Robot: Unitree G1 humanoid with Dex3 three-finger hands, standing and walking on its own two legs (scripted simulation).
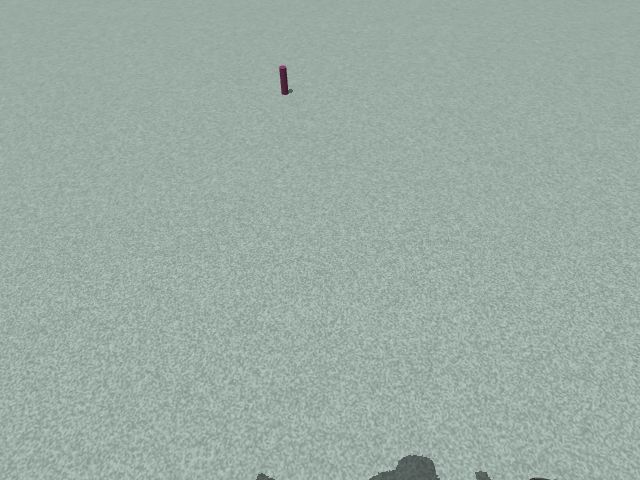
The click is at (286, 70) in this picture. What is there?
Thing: slim round
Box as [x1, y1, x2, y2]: [279, 65, 287, 94]
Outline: 282,65 279,67 282,94 286,94 286,70 285,66
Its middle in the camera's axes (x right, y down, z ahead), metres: -0.21 -0.96 +2.32
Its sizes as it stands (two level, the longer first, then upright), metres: 0.042 0.042 0.165
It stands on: the floor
